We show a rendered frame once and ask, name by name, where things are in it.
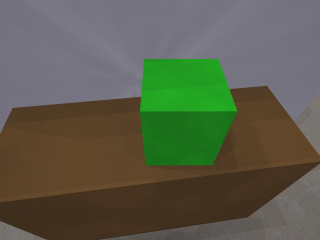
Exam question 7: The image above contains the carton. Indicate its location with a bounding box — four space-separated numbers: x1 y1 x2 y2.
140 59 237 166

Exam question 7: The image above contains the pedestal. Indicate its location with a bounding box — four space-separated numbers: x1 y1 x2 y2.
0 86 320 240

